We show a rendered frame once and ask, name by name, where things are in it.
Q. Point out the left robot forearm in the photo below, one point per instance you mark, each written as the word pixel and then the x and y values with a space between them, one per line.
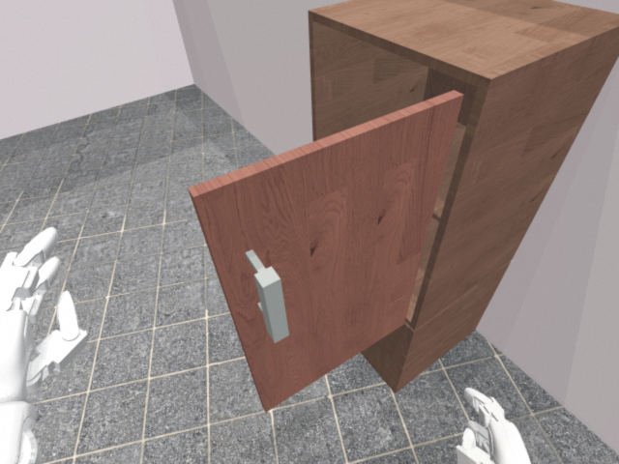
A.
pixel 18 444

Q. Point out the robot right hand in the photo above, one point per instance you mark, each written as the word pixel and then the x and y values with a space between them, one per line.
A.
pixel 500 444

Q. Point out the robot left hand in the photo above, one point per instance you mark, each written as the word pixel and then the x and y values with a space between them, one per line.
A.
pixel 24 280

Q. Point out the cupboard door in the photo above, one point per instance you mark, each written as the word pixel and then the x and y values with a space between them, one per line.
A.
pixel 343 221

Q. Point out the handle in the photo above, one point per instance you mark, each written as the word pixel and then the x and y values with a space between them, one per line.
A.
pixel 271 298

